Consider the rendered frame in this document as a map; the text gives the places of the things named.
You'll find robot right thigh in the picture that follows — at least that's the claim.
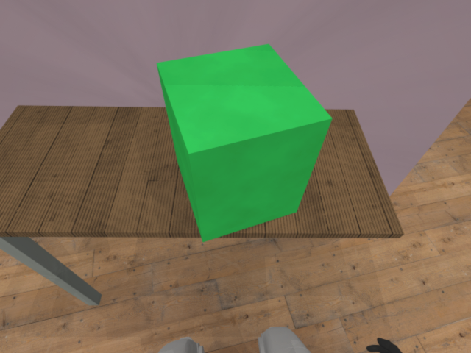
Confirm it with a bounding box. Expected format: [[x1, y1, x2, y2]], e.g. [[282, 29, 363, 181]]
[[258, 327, 311, 353]]

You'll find right robot hand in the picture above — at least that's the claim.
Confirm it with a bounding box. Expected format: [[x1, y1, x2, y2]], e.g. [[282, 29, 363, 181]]
[[366, 338, 402, 353]]

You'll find table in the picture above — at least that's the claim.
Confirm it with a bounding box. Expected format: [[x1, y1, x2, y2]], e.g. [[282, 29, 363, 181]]
[[0, 105, 404, 305]]

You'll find carton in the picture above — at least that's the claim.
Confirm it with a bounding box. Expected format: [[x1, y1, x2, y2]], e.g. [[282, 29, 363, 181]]
[[157, 44, 332, 242]]

